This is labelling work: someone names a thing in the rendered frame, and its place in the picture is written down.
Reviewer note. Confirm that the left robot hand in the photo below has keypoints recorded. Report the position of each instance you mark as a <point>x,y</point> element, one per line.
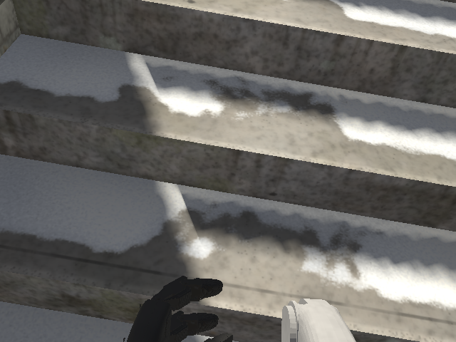
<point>155,322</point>

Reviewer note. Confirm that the robot right thigh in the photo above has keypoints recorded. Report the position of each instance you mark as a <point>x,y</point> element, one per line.
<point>313,320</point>

